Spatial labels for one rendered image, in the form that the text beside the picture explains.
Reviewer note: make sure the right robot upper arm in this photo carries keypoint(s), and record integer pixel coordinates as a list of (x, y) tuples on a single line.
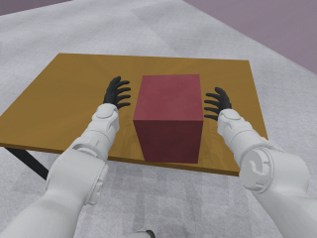
[(279, 182)]

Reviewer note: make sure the robot right hand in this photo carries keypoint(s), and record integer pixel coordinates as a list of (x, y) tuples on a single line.
[(224, 103)]

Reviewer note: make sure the robot right forearm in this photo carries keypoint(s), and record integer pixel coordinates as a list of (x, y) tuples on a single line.
[(240, 136)]

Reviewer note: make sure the robot left hand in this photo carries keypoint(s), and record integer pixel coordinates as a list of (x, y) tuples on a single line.
[(112, 92)]

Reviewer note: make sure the carton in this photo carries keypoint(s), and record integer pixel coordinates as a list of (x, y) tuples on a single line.
[(168, 118)]

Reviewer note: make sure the robot left forearm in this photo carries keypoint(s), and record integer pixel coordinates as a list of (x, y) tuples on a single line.
[(97, 139)]

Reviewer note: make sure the left robot upper arm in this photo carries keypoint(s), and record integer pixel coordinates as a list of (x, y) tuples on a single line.
[(78, 180)]

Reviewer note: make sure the robot left shin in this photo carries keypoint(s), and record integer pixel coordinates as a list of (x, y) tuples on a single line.
[(142, 231)]

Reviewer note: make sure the table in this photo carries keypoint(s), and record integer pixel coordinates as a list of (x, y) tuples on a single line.
[(57, 107)]

